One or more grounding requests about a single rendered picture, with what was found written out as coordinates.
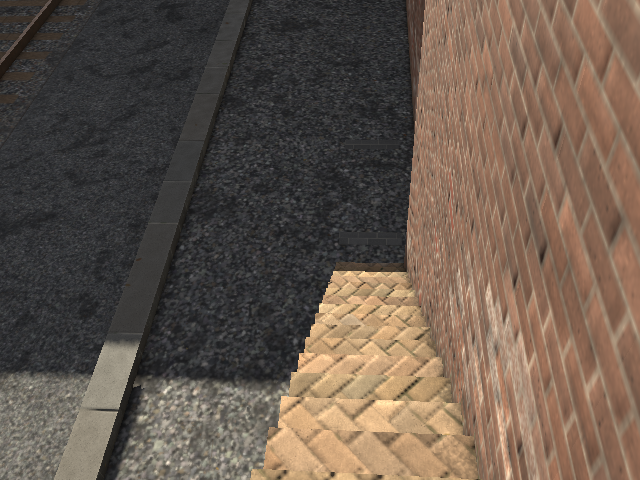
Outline stairs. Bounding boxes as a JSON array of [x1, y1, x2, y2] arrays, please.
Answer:
[[250, 262, 482, 480]]

